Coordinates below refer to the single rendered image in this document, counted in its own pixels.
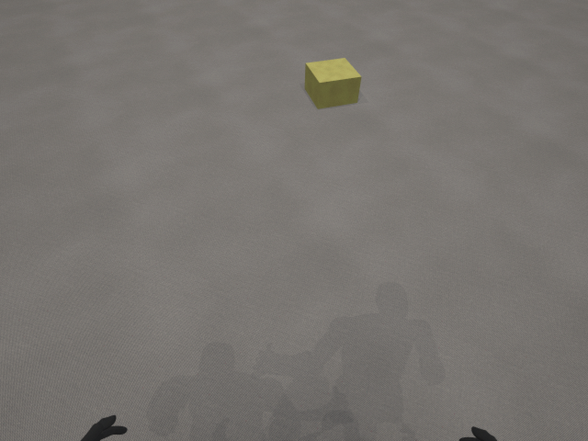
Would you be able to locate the robot left hand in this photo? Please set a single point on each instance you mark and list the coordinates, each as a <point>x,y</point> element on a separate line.
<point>103,429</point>

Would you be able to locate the carton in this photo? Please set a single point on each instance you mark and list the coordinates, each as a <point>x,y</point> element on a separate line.
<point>332,83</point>

